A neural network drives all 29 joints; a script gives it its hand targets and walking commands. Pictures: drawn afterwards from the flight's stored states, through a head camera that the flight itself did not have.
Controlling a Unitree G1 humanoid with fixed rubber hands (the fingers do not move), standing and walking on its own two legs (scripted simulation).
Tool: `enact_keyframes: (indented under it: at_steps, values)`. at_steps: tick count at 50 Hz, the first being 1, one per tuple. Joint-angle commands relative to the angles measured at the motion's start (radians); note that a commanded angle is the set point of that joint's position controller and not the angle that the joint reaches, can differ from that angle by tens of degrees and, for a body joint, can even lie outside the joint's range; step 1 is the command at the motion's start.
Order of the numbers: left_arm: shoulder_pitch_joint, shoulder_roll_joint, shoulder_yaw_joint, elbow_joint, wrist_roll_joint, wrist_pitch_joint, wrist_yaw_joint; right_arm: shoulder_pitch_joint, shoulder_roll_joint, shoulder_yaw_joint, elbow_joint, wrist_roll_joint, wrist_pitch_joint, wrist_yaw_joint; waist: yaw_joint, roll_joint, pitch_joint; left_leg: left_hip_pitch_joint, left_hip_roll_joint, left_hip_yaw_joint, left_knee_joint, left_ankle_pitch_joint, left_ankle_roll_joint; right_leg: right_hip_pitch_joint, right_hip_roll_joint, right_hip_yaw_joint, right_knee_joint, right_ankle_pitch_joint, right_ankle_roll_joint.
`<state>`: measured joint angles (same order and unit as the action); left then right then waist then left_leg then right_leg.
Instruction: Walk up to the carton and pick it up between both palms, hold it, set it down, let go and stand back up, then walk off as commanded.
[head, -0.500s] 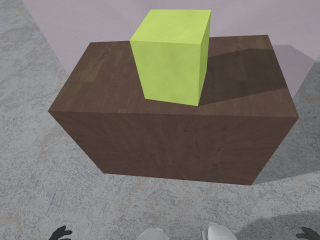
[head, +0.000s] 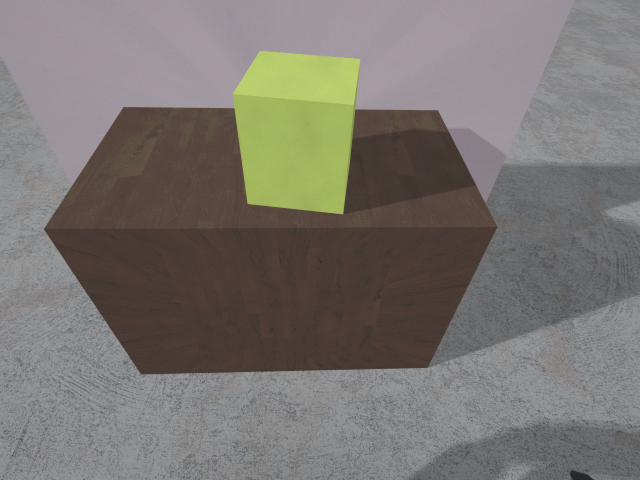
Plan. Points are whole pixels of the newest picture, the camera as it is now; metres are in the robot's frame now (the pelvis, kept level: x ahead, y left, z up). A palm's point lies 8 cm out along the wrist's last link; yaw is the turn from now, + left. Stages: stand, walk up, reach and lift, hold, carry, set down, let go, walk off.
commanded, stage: walk off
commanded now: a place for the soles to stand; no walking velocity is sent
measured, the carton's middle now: (302, 133) +0.78 +0.02 +0.03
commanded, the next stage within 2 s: stand in 1.06 s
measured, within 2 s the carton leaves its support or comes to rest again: neither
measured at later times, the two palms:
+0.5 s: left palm out of the picture +0.08 +0.33 -0.10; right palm out of the picture +0.12 -0.31 -0.09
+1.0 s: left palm out of the picture +0.12 +0.29 -0.09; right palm out of the picture +0.10 -0.31 -0.09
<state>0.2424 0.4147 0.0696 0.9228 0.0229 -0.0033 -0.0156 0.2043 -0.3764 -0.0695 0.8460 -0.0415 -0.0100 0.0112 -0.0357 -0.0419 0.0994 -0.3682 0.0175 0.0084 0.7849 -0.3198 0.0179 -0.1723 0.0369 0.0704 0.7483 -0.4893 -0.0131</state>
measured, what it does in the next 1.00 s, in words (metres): steps on the spot: right foot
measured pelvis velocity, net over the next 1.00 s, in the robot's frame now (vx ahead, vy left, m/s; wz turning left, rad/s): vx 0.02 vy -0.01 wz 0.04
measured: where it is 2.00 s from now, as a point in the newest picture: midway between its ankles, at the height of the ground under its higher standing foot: outside the picture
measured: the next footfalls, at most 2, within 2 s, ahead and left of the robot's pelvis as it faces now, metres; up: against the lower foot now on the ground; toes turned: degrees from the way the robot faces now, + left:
right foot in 0.46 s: +0.11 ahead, -0.11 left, +0.00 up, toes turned +4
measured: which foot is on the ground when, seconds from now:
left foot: down 0.00-1.00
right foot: down 0.00-0.24, up 0.26-0.44, down 0.46-1.00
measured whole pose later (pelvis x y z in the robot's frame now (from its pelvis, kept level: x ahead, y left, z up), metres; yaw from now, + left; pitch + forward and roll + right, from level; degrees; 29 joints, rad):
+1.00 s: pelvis +0.02 -0.01 +0.02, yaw +2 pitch -5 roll +0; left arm 0.11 0.36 0.04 0.92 0.01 -0.02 -0.01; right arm 0.19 -0.35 -0.04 0.96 -0.02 -0.03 0.00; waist -0.02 -0.01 0.11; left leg -0.24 -0.04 -0.09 0.65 -0.33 0.01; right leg -0.28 0.04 0.00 0.62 -0.27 -0.03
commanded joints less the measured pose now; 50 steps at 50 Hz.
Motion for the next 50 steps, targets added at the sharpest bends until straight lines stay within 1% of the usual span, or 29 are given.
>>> enact_keyframes:
  at_steps: [1,2,3,4,6,8,9,10,11,12,13,14,16,20,22,24,25,26,28,30,33,34,35,36,39,42,43,47,50]
  values:
    - [0.247,0.281,0.076,-0.002,0.007,-0.030,0.008,-0.181,-0.174,-0.049,-0.103,0.018,-0.004,-0.007,0.160,-0.152,0.063,-0.389,-0.085,-0.050,0.015,-0.349,-0.006,0.035,-0.284,0.490,-0.533,-0.503,-0.186]
    - [0.139,0.300,0.070,-0.033,0.008,-0.032,0.012,-0.172,-0.218,-0.062,-0.067,0.031,-0.013,-0.018,0.115,-0.083,0.182,-0.276,-0.092,-0.145,0.179,-0.243,0.001,-0.219,-0.397,0.660,-0.608,-0.474,-0.223]
    - [0.036,0.293,0.068,-0.055,0.002,-0.043,0.016,-0.094,-0.225,-0.062,-0.050,0.035,-0.026,-0.015,0.069,-0.025,0.187,-0.228,-0.067,-0.156,0.254,-0.190,0.012,-0.217,-0.410,0.582,-0.588,-0.378,-0.269]
    - [0.002,0.245,0.055,-0.069,0.004,-0.061,0.023,-0.043,-0.194,-0.049,-0.038,0.036,-0.037,-0.018,0.038,0.001,0.168,-0.284,-0.076,-0.186,0.224,-0.147,0.014,-0.052,-0.380,0.491,-0.516,0.006,-0.230]
    - [-0.051,0.197,0.048,-0.101,-0.007,-0.073,0.035,-0.039,-0.182,-0.041,-0.061,0.047,-0.045,-0.016,0.025,-0.130,0.085,-0.230,-0.038,-0.150,0.165,-0.109,0.012,0.033,-0.284,0.248,-0.388,0.416,-0.213]
    - [-0.029,0.235,0.048,-0.102,0.003,-0.070,0.022,-0.026,-0.206,-0.056,-0.043,0.037,-0.052,-0.008,0.031,-0.138,0.072,-0.142,-0.011,-0.088,0.033,-0.167,0.013,-0.017,-0.314,0.236,-0.358,0.427,-0.211]
    - [-0.039,0.239,0.047,-0.109,0.005,-0.063,0.020,-0.003,-0.202,-0.052,-0.035,0.036,-0.053,-0.004,0.024,-0.211,0.053,-0.047,-0.004,-0.087,-0.119,-0.150,0.014,-0.019,-0.255,0.139,-0.318,0.401,-0.169]
    - [-0.052,0.228,0.040,-0.088,0.002,-0.057,0.012,0.038,-0.192,-0.057,-0.010,0.026,-0.058,-0.010,-0.002,-0.135,0.039,0.093,-0.028,-0.052,-0.213,-0.028,0.028,-0.109,-0.229,0.127,-0.285,0.392,-0.153]
    - [-0.088,0.181,0.013,-0.113,-0.004,-0.050,0.021,0.113,-0.211,-0.071,0.005,0.018,-0.067,-0.017,-0.053,-0.067,-0.015,0.312,-0.020,-0.134,-0.358,0.050,0.066,-0.232,-0.178,0.060,-0.061,0.477,-0.111]
    - [-0.049,0.124,0.006,-0.098,-0.011,-0.045,0.023,0.143,-0.297,-0.087,0.030,0.014,-0.080,-0.024,-0.046,0.200,-0.045,0.388,0.098,-0.394,-0.458,0.064,0.083,-0.356,-0.048,-0.016,0.202,0.211,-0.039]
    - [-0.011,0.137,0.010,-0.119,-0.016,-0.040,0.018,0.136,-0.383,-0.088,-0.007,0.017,-0.080,-0.027,-0.017,0.244,-0.073,0.365,0.320,-0.787,-0.545,-0.112,0.209,-0.439,0.051,-0.013,0.304,-0.127,-0.007]
    - [-0.062,0.166,0.020,-0.111,-0.015,-0.042,0.027,0.104,-0.366,-0.084,0.009,0.020,-0.079,-0.028,-0.025,0.149,-0.024,0.226,0.350,-0.826,-0.541,-0.146,0.303,-0.372,0.015,0.083,0.350,-0.165,-0.029]
    - [-0.026,0.202,0.025,-0.066,-0.012,-0.050,0.024,0.019,-0.324,-0.069,0.005,0.018,-0.070,-0.032,0.030,0.069,0.020,0.101,0.296,-0.657,-0.509,-0.130,0.302,-0.316,-0.030,0.056,0.344,-0.115,-0.039]
    - [0.052,0.180,0.035,-0.050,-0.014,-0.031,0.010,-0.078,-0.291,-0.044,-0.017,0.007,-0.058,-0.036,0.069,0.090,-0.032,-0.027,0.246,-0.450,-0.403,-0.068,0.199,-0.120,-0.076,0.012,0.071,0.038,-0.033]
    - [0.028,0.146,0.027,-0.051,-0.014,-0.043,0.013,-0.117,-0.244,-0.026,-0.003,0.010,-0.042,-0.025,0.084,0.176,-0.067,-0.144,0.157,-0.286,-0.330,0.018,0.110,0.091,-0.064,-0.003,-0.148,0.139,-0.035]
    - [0.034,0.196,0.043,-0.072,0.007,-0.036,0.028,-0.097,-0.208,-0.019,-0.018,0.029,-0.030,-0.031,0.085,0.067,-0.034,-0.199,0.088,-0.234,-0.186,-0.008,0.064,0.062,-0.140,0.168,-0.267,0.125,-0.065]
    - [-0.040,0.263,0.044,-0.078,0.007,-0.034,0.024,-0.077,-0.204,-0.024,-0.010,0.042,-0.017,-0.026,0.068,-0.077,-0.028,-0.097,-0.050,-0.135,-0.049,-0.191,0.026,-0.149,-0.273,0.394,-0.418,-0.057,-0.141]
    - [-0.102,0.275,0.053,-0.084,0.003,-0.027,0.018,-0.067,-0.200,-0.030,0.000,0.043,-0.018,-0.031,0.041,-0.064,0.022,0.059,-0.097,-0.089,0.110,-0.275,0.019,-0.367,-0.355,0.467,-0.488,-0.098,-0.215]
    - [-0.199,0.245,0.051,-0.112,0.010,-0.033,0.018,0.010,-0.221,-0.043,0.030,0.030,-0.013,-0.027,-0.006,-0.058,0.010,0.053,-0.075,-0.131,0.147,-0.228,0.029,-0.297,-0.325,0.414,-0.442,-0.056,-0.218]
    - [-0.185,0.240,0.048,-0.135,0.007,-0.032,0.023,-0.007,-0.224,-0.038,0.020,0.034,-0.019,-0.027,0.021,-0.119,-0.017,0.040,-0.054,-0.120,0.170,-0.165,0.038,-0.278,-0.321,0.374,-0.426,-0.013,-0.212]
    - [-0.193,0.200,0.026,-0.120,-0.009,-0.020,0.023,0.056,-0.198,-0.032,0.046,0.015,-0.038,-0.034,-0.018,-0.070,-0.079,0.172,-0.010,-0.134,-0.202,-0.097,0.041,-0.247,-0.272,0.252,-0.236,0.220,-0.149]
    - [-0.194,0.172,0.020,-0.120,-0.016,-0.018,0.021,0.058,-0.214,-0.036,0.018,0.000,-0.048,-0.036,-0.023,0.072,-0.106,0.230,0.049,-0.293,-0.362,-0.064,0.065,-0.290,-0.185,0.146,-0.131,0.207,-0.083]
    - [-0.169,0.108,0.014,-0.114,-0.026,-0.008,0.020,0.016,-0.280,-0.039,0.019,0.003,-0.052,-0.034,0.013,0.174,-0.114,0.117,0.213,-0.580,-0.430,-0.045,0.146,-0.243,-0.022,0.018,0.024,0.106,-0.011]
    - [-0.126,0.179,0.039,-0.089,-0.019,-0.011,0.025,-0.057,-0.310,-0.048,0.005,0.012,-0.038,-0.033,0.037,0.121,-0.085,-0.013,0.270,-0.628,-0.432,-0.056,0.213,-0.121,-0.020,-0.013,0.070,-0.040,-0.009]
    - [-0.138,0.147,0.019,-0.082,-0.009,-0.022,0.016,-0.074,-0.267,-0.028,0.019,0.004,-0.056,-0.045,0.055,0.129,-0.054,0.023,0.202,-0.487,-0.355,0.100,0.183,-0.133,-0.064,0.023,0.015,0.046,-0.023]
    - [-0.109,0.141,0.016,-0.073,-0.023,-0.031,0.018,-0.094,-0.217,-0.016,0.014,0.015,-0.050,-0.036,0.080,0.118,-0.138,0.008,0.095,-0.291,-0.295,0.200,0.070,0.047,-0.087,0.062,-0.213,0.306,-0.043]
    - [-0.142,0.170,0.023,-0.089,-0.014,-0.034,0.014,-0.068,-0.221,-0.018,0.002,0.021,-0.046,-0.032,0.062,0.090,-0.123,-0.032,0.063,-0.268,-0.287,0.062,0.057,0.043,-0.120,0.161,-0.232,0.209,-0.062]
    - [-0.170,0.159,0.013,-0.065,-0.011,-0.030,0.012,-0.052,-0.194,-0.020,0.040,0.029,-0.034,-0.018,0.034,0.050,-0.048,0.013,0.015,-0.231,-0.307,-0.196,0.047,-0.099,-0.177,0.221,-0.396,-0.100,-0.088]
    - [-0.184,0.166,0.016,-0.050,-0.016,-0.043,0.012,-0.040,-0.176,-0.017,0.068,0.028,-0.045,-0.018,0.018,0.031,-0.116,0.150,-0.022,-0.178,-0.231,-0.001,0.039,-0.108,-0.233,0.253,-0.440,0.015,-0.121]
